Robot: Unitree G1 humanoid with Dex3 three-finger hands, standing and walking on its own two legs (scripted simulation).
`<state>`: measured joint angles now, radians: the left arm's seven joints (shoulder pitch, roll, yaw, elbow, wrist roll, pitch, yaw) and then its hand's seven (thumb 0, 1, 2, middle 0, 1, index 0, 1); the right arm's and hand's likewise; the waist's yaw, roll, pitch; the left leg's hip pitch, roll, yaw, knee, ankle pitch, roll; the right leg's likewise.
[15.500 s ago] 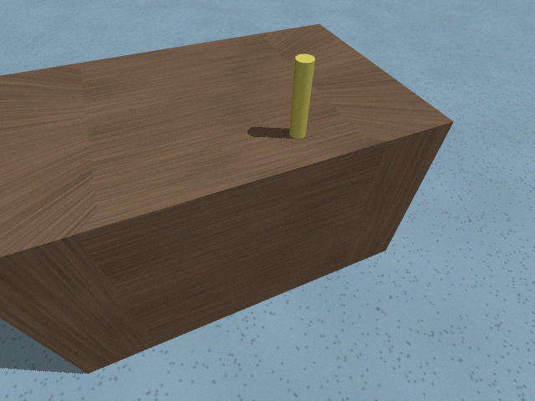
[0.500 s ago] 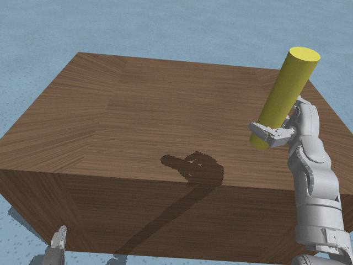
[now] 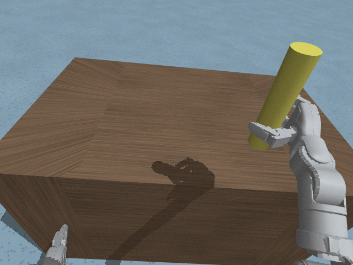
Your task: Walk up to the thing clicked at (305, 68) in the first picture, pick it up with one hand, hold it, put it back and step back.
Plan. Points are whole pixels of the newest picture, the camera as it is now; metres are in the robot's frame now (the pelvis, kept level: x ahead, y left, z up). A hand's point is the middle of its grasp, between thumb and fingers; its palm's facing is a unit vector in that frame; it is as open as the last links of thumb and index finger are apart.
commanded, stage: hold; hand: right
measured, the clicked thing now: (277, 104) +0.34 -0.16 +0.27
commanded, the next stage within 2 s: none
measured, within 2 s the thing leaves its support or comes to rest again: neither
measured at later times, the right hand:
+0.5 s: hand (276, 114) +0.34 -0.17 +0.24, palm faces +0.17 +0.99 -0.01, open 8.6 cm
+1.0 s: hand (279, 111) +0.34 -0.18 +0.25, palm faces +0.16 +0.99 -0.01, open 8.6 cm
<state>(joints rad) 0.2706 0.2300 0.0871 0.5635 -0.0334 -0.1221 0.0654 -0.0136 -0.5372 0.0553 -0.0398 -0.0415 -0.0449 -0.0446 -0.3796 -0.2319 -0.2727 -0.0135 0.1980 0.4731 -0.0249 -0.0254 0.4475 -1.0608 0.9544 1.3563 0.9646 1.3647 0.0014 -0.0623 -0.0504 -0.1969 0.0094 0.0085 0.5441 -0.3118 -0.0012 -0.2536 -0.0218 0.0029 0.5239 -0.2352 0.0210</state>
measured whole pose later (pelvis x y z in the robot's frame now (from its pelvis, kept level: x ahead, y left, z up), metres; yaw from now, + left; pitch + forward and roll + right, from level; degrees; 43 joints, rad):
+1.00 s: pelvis +0.00 +0.00 +0.00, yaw +0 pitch -3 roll +0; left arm 0.23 0.24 0.10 0.66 -0.04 -0.17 0.07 -0.01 -0.53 0.05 -0.05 -0.05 -0.05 -0.05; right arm -0.39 -0.25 -0.30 -0.14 0.22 0.64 -0.01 -0.02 0.44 -1.06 0.95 1.34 0.96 1.35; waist -0.01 -0.08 -0.06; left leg -0.17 0.01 0.02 0.53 -0.31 0.00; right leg -0.23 -0.02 0.01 0.51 -0.24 0.02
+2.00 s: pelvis +0.00 +0.00 +0.00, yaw +0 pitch -3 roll +0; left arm 0.23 0.25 0.11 0.67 -0.04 -0.17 0.07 -0.01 -0.53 0.05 -0.04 -0.05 -0.05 -0.04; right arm -0.37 -0.25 -0.30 -0.15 0.23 0.64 0.00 -0.02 0.45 -1.06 0.96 1.35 0.97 1.36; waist 0.00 -0.08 -0.06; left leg -0.17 0.01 0.02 0.53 -0.31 0.00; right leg -0.23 -0.02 0.01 0.51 -0.23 0.02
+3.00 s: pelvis -0.01 +0.00 +0.00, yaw +0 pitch -2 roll +0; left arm 0.22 0.22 0.08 0.68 -0.02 -0.22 0.07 -0.01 -0.52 0.05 -0.04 -0.04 -0.05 -0.04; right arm -0.44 -0.26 -0.31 0.13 0.19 0.51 0.00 -0.02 0.47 -1.07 0.97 1.37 0.99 1.38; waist 0.02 -0.06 -0.04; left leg -0.21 0.00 0.02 0.55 -0.29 0.01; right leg -0.27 -0.03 0.01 0.52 -0.21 0.03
